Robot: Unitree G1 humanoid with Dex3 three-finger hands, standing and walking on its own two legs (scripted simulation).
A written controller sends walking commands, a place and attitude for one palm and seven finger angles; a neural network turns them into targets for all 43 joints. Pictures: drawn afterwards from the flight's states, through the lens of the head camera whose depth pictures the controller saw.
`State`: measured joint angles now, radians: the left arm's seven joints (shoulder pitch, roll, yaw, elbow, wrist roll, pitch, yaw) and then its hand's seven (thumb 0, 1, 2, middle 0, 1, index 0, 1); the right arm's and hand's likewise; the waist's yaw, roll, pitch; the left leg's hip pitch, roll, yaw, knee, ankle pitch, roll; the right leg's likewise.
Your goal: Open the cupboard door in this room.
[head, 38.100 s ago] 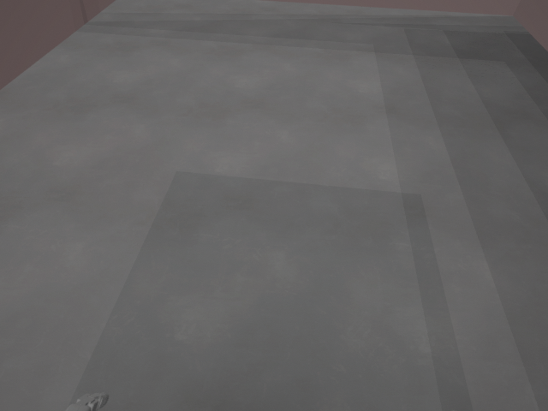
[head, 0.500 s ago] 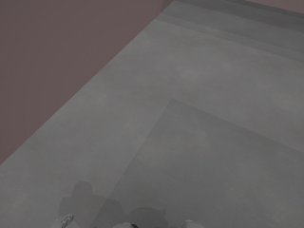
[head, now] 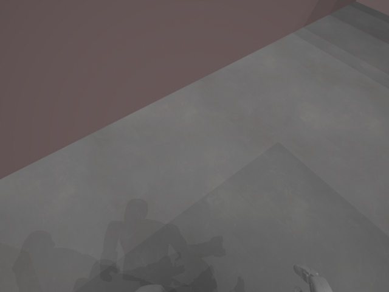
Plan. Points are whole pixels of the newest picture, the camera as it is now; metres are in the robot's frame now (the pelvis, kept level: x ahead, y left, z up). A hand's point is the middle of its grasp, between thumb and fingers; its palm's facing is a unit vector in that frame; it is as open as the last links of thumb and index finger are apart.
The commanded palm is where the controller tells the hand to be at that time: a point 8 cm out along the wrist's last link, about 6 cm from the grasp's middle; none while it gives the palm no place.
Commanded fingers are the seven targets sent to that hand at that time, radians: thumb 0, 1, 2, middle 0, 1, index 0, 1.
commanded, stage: turn to face it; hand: left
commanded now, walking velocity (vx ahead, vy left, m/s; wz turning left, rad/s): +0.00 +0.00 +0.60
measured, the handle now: out of the picture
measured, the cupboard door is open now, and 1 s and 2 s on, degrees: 50 50 50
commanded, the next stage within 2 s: none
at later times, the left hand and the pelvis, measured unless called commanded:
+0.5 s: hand out of the picture +0.06 +0.15 -0.13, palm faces +0.28 -0.91 -0.29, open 7.4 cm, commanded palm none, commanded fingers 0.00 0.90 0.90 -0.20 -0.30 -0.20 -0.30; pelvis +0.02 -0.07 +0.02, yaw +18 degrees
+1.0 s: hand out of the picture -0.02 +0.17 -0.15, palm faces +0.59 -0.76 -0.28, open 7.4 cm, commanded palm none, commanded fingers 0.00 0.90 0.90 -0.20 -0.30 -0.20 -0.30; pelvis +0.04 -0.06 +0.01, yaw +35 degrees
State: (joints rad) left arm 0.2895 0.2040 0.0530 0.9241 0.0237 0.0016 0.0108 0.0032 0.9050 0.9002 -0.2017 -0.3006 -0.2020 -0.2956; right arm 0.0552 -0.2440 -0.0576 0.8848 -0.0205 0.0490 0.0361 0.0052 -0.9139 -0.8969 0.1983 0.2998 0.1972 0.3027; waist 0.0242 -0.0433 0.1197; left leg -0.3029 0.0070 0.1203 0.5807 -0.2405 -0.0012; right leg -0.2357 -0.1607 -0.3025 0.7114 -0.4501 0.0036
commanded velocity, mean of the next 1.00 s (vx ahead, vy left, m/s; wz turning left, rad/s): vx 0.00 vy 0.00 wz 0.60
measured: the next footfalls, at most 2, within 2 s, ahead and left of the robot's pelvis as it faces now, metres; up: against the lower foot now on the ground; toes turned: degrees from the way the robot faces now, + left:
right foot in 0.34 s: +0.08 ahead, -0.16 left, +0.00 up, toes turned +8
left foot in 0.74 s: +0.01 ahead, +0.06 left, +0.00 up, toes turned +34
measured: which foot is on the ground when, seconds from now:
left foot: down 0.00-0.34, up 0.36-0.72, down 0.74-1.00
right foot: down 0.00-0.00, up 0.02-0.32, down 0.34-0.74, up 0.76-1.00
